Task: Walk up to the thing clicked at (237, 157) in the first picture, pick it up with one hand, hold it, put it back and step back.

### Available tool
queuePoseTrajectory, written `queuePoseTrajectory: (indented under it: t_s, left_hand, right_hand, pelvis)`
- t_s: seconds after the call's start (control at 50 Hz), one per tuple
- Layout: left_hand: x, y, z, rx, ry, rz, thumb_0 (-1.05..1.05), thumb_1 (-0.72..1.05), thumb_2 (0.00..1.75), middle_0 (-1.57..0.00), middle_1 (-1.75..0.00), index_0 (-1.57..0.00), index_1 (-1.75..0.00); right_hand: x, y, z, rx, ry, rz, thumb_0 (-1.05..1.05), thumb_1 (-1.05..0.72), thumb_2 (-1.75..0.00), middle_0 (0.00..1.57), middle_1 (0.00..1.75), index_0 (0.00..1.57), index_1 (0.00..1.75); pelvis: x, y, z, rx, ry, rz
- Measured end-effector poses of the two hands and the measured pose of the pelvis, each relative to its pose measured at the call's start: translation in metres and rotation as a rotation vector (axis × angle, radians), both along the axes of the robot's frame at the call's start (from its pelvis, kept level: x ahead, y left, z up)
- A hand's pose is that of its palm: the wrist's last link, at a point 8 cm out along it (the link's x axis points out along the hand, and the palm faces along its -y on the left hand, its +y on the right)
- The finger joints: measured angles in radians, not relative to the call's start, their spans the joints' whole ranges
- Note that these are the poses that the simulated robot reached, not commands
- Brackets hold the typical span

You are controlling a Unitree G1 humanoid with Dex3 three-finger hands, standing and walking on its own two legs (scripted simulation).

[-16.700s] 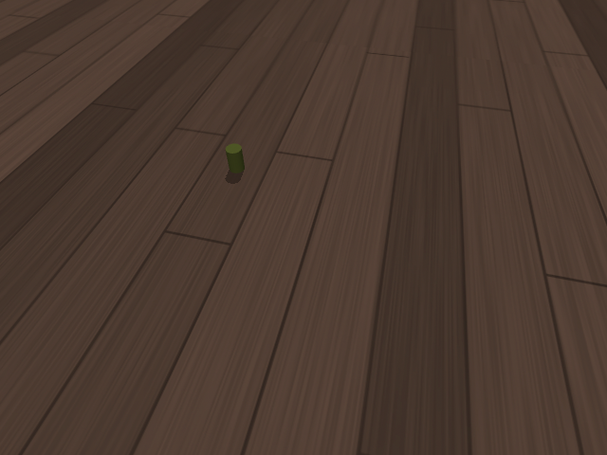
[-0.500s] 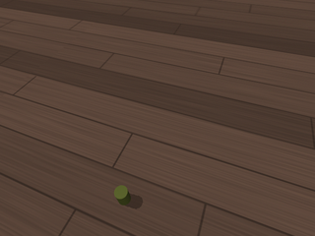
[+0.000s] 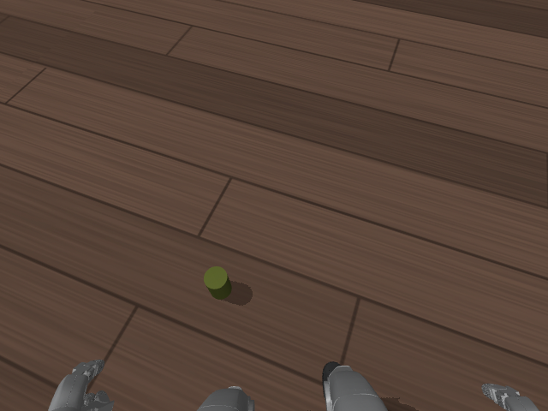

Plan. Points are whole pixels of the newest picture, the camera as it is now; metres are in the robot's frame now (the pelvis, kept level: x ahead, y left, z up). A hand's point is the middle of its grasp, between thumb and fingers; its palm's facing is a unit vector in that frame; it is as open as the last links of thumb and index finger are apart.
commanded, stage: walk up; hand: left
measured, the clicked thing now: (218, 283) +0.51 +0.21 -0.69
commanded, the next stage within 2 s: none
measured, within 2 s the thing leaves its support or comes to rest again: neither
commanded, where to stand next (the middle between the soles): +0.12 -0.02 m, yaw -2 degrees
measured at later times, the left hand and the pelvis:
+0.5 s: hand (122, 398) +0.16 +0.25 -0.14, palm faces -0.16 -0.93 -0.33, open 7.3 cm; pelvis +0.02 -0.01 +0.01, yaw -6 degrees
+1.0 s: hand (126, 394) +0.16 +0.25 -0.14, palm faces -0.01 -0.90 -0.43, open 7.3 cm; pelvis +0.01 -0.02 -0.01, yaw +0 degrees
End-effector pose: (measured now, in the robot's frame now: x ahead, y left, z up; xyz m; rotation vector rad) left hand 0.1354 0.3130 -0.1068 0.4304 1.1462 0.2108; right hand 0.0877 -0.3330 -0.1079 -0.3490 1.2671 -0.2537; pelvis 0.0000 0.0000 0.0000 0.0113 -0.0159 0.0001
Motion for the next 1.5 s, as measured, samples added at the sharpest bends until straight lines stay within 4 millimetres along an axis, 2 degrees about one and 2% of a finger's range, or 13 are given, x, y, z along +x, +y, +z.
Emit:
queuePoseTrajectory:
  t_s: [0.08,0.22,0.34,0.46,0.6,0.7,0.78,0.94,1.06,1.14,1.34,1.4,1.5]
  left_hand:
    - [-0.008,0.026,-0.015,-0.004,-0.011,-0.005,0.01,0.91,0.9,-0.21,-0.3,-0.21,-0.3]
    - [-0.036,0.03,-0.011,-0.081,0.06,0.017,0.01,0.91,0.9,-0.2,-0.3,-0.21,-0.3]
    - [-0.041,0.028,-0.011,-0.102,0.127,-0.014,0.01,0.91,0.9,-0.2,-0.3,-0.21,-0.3]
    - [0.0,-0.001,-0.001,-0.113,0.062,-0.081,0.01,0.91,0.9,-0.2,-0.3,-0.21,-0.3]
    - [0.055,-0.057,0.008,-0.089,-0.089,-0.14,0.01,0.91,0.9,-0.2,-0.3,-0.21,-0.3]
    - [0.059,-0.086,0.02,-0.102,-0.12,-0.131,0.01,0.91,0.9,-0.2,-0.3,-0.21,-0.3]
    - [0.057,-0.089,0.023,-0.094,-0.138,-0.099,0.01,0.91,0.89,-0.21,-0.3,-0.21,-0.3]
    - [0.032,-0.048,0.016,-0.026,-0.124,-0.025,0.01,0.9,0.89,-0.21,-0.3,-0.21,-0.3]
    - [-0.004,-0.001,-0.008,-0.009,-0.092,0.025,0.01,0.91,0.89,-0.21,-0.3,-0.21,-0.3]
    - [-0.037,0.014,-0.017,-0.026,-0.02,0.069,0.01,0.91,0.9,-0.2,-0.3,-0.21,-0.3]
    - [-0.108,0.011,-0.016,-0.081,0.135,0.078,0.01,0.91,0.9,-0.2,-0.3,-0.21,-0.3]
    - [-0.107,0.003,-0.008,-0.077,0.145,0.047,0.01,0.91,0.9,-0.2,-0.3,-0.21,-0.3]
    - [-0.079,-0.019,0.011,-0.047,0.065,-0.002,0.01,0.91,0.9,-0.2,-0.3,-0.21,-0.3]
  right_hand:
    - [-0.037,0.021,-0.002,-0.027,0.018,-0.011,0.0,-0.91,-0.9,0.2,0.3,0.2,0.3]
    - [-0.085,0.053,0.02,-0.027,0.072,-0.057,0.01,-0.91,-0.9,0.2,0.3,0.21,0.3]
    - [-0.097,0.039,0.039,-0.084,-0.003,-0.107,0.01,-0.9,-0.9,0.21,0.3,0.21,0.31]
    - [-0.109,0.003,0.044,-0.111,-0.004,-0.131,0.0,-0.9,-0.9,0.2,0.3,0.21,0.31]
    - [-0.092,-0.037,0.01,-0.064,0.012,-0.142,0.01,-0.9,-0.9,0.2,0.3,0.21,0.3]
    - [-0.061,-0.033,-0.002,0.01,-0.019,-0.106,0.01,-0.91,-0.9,0.2,0.3,0.2,0.3]
    - [-0.045,-0.028,-0.01,0.042,-0.008,-0.071,0.0,-0.91,-0.9,0.2,0.3,0.21,0.3]
    - [-0.037,-0.02,-0.013,0.013,0.042,-0.011,0.0,-0.91,-0.9,0.2,0.3,0.21,0.3]
    - [-0.036,-0.005,-0.009,-0.048,0.022,0.043,0.0,-0.91,-0.9,0.2,0.3,0.21,0.3]
    - [-0.035,0.012,0.003,-0.054,-0.017,0.064,0.0,-0.91,-0.9,0.2,0.3,0.21,0.3]
    - [-0.012,0.019,0.035,-0.051,-0.188,0.1,0.0,-0.9,-0.9,0.2,0.3,0.21,0.31]
    - [-0.019,0.005,0.04,-0.048,-0.215,0.082,0.0,-0.9,-0.9,0.2,0.3,0.21,0.31]
    - [-0.048,-0.033,0.033,-0.04,-0.158,0.039,0.0,-0.9,-0.9,0.2,0.3,0.21,0.31]
  pelvis:
    - [-0.013,0.02,-0.011,0.015,-0.011,-0.011]
    - [-0.005,0.03,0.01,-0.02,-0.005,-0.021]
    - [0.004,0.023,0.014,-0.011,-0.023,-0.061]
    - [0.017,0.002,0.014,-0.007,-0.043,-0.09]
    - [0.03,-0.035,-0.001,-0.023,-0.067,-0.09]
    - [0.034,-0.045,0.005,-0.011,-0.065,-0.083]
    - [0.035,-0.047,0.005,-0.016,-0.059,-0.066]
    - [0.019,-0.033,-0.002,-0.013,-0.035,-0.022]
    - [0.001,-0.007,-0.018,0.008,-0.037,0.019]
    - [-0.007,0.004,-0.013,-0.017,-0.041,0.024]
    - [-0.008,0.0,0.003,-0.019,-0.016,-0.033]
    - [-0.005,-0.009,0.007,-0.019,-0.022,-0.047]
    - [0.0,-0.035,0.009,-0.012,-0.04,-0.043]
